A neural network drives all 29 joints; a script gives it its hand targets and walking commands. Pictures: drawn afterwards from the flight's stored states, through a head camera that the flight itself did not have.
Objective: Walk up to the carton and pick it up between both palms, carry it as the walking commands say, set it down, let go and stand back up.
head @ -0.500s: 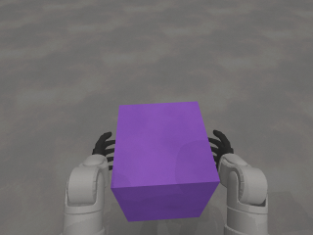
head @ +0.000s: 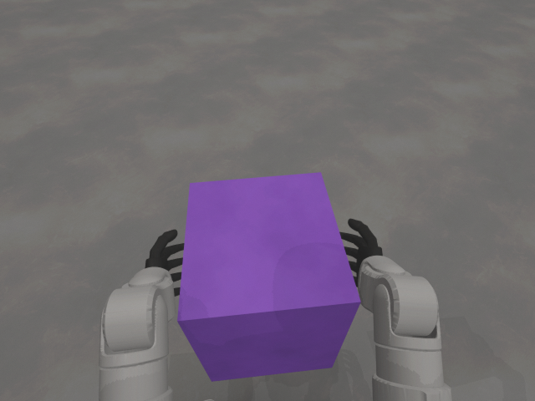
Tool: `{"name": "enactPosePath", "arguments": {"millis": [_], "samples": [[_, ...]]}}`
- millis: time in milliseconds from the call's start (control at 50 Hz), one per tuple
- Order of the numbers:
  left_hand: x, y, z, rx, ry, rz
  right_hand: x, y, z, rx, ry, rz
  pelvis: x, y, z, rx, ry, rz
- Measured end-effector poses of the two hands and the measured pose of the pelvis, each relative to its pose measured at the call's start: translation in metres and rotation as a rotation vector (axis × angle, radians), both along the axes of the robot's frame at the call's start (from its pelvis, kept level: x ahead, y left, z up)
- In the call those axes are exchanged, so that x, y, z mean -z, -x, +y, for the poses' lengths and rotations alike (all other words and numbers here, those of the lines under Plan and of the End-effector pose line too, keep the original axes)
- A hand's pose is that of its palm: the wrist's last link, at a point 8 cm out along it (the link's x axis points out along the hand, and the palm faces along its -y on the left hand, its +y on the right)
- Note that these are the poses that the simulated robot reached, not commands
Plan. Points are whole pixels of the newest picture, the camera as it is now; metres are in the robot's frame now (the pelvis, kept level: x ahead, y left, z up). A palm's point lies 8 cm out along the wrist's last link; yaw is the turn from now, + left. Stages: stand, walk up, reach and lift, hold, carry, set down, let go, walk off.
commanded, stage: carry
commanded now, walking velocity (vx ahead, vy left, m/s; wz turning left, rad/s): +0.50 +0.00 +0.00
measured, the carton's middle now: (264, 280) +0.30 +0.01 -0.01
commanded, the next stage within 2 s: none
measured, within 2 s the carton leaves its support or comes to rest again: neither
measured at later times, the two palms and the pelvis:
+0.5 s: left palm (200, 116) +0.61 +0.13 +0.08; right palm (342, 111) +0.63 -0.16 +0.08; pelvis +0.35 -0.02 -0.01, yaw +2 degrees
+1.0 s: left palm (194, 51) +0.84 +0.17 +0.09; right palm (312, 42) +0.86 -0.12 +0.11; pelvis +0.58 +0.01 +0.01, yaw +0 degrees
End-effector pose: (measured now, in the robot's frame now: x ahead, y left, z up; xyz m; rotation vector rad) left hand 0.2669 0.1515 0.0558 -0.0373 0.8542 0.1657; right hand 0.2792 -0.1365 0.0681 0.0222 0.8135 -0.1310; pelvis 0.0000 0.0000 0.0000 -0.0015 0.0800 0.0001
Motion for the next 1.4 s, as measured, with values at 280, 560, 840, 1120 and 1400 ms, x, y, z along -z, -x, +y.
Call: {"name": "enactPosePath", "arguments": {"millis": [280, 560, 840, 1120, 1400], "samples": [[-0.047, -0.163, 0.016, -0.006, 0.014, -0.127, -0.056, -0.167, 0.016, -0.019, 0.02, -0.12, -0.033, -0.172, 0.011, -0.023, 0.069, 0.018], [-0.008, -0.374, -0.029, 0.0, -0.059, -0.002, 0.004, -0.381, -0.029, -0.011, -0.05, 0.004, -0.001, -0.379, -0.031, -0.055, 0.016, 0.013], [-0.058, -0.521, -0.012, 0.004, -0.065, -0.144, -0.039, -0.519, -0.012, 0.012, -0.074, -0.143, -0.024, -0.513, -0.007, -0.038, -0.026, 0.003], [-0.024, -0.592, 0.019, -0.032, 0.004, -0.06, -0.028, -0.603, 0.02, -0.035, 0.003, -0.058, -0.013, -0.593, 0.012, -0.003, -0.012, 0.034], [-0.038, -0.598, -0.015, 0.03, -0.045, -0.112, -0.028, -0.591, -0.016, 0.02, -0.035, -0.111, -0.01, -0.596, -0.006, 0.0, -0.022, 0.023]]}}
